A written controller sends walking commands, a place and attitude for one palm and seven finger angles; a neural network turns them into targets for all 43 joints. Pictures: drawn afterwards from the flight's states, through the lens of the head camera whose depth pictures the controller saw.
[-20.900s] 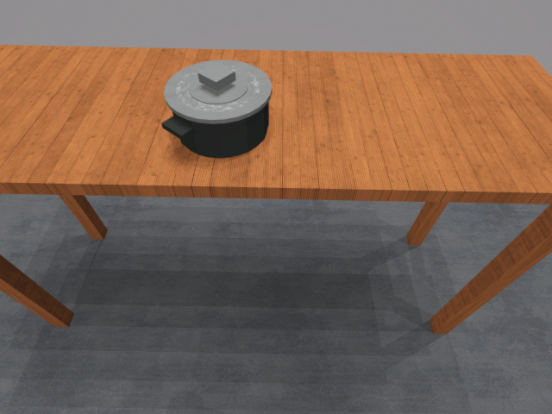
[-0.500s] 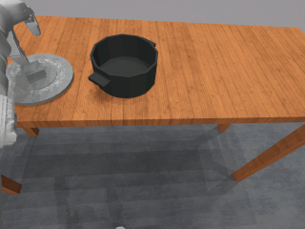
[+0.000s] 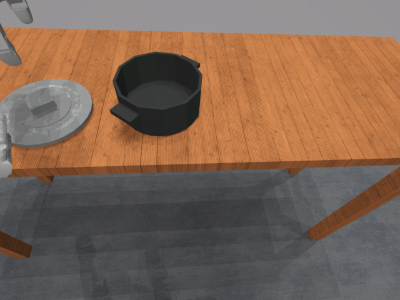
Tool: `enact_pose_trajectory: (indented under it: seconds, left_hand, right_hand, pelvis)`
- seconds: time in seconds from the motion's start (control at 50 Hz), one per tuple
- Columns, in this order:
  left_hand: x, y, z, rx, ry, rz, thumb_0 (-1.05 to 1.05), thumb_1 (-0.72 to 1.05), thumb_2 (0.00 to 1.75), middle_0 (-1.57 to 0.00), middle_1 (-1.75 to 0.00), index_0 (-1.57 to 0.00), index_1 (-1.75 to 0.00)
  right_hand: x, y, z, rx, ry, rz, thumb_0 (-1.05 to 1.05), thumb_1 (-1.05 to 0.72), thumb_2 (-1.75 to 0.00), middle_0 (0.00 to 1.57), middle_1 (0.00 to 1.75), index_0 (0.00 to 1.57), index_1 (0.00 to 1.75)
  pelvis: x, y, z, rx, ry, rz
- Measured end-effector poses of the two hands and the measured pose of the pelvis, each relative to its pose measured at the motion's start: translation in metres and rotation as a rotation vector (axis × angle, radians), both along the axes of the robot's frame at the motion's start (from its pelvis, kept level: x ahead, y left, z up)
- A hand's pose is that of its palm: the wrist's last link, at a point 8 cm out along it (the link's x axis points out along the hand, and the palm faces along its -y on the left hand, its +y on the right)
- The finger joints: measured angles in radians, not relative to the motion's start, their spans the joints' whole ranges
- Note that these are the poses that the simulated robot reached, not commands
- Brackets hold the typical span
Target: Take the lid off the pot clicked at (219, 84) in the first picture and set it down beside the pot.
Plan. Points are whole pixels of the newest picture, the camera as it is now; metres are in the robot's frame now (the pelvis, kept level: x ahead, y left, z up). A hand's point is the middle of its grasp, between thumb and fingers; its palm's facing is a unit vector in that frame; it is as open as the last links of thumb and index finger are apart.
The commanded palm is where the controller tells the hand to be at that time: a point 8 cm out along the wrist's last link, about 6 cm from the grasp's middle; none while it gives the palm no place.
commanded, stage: raise the empty hand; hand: left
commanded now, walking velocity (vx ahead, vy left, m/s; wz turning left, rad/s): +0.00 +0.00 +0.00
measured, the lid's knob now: (40, 101) +0.52 +0.29 +0.09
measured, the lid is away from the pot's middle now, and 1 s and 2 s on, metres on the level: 0.24 0.24 0.24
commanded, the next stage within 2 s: draw the hand back to the body in 0.10 s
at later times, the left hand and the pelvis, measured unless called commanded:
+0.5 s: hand out of the picture +0.49 +0.28 +0.24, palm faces -0.24 -0.09 -0.97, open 11.0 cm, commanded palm +0.47 +0.27 +0.30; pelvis +0.01 -0.02 +0.00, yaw +0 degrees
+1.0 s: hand (14, 25) +0.44 +0.21 +0.29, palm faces +0.36 -0.90 -0.25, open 10.8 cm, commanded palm +0.37 +0.26 +0.29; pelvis +0.01 -0.03 +0.01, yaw -1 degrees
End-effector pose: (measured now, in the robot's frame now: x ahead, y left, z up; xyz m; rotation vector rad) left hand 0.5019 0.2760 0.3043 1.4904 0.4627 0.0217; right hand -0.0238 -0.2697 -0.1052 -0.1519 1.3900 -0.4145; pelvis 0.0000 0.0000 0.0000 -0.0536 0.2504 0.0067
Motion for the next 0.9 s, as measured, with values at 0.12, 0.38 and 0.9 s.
enact_pose_trajectory:
  seconds: [0.12,0.38,0.9]
  left_hand:
    - [-0.002,0.000,0.008,-0.002,-0.006,0.029,0.01,-0.08,0.80,-0.44,-0.73,-0.43,-0.73]
    - [-0.007,-0.003,0.002,0.012,-0.014,0.024,0.01,-0.08,0.80,-0.44,-0.73,-0.44,-0.73]
    - [-0.082,-0.018,-0.007,-0.987,-0.819,-0.145,0.00,-0.07,0.80,-0.44,-0.72,-0.43,-0.72]
  right_hand:
    - [0.012,-0.005,-0.001,0.009,-0.024,0.011,0.00,-0.90,-0.90,0.20,0.30,0.21,0.30]
    - [0.034,-0.019,-0.001,0.021,-0.051,0.027,0.00,-0.90,-0.90,0.20,0.30,0.20,0.30]
    - [0.143,0.009,0.022,0.080,-0.401,0.256,0.00,-0.90,-0.90,0.20,0.30,0.20,0.30]
  pelvis:
    - [0.002,-0.005,0.001,0.006,-0.005,0.000]
    - [0.006,-0.018,0.003,0.016,-0.023,0.002]
    - [0.003,-0.027,0.012,0.032,-0.183,-0.004]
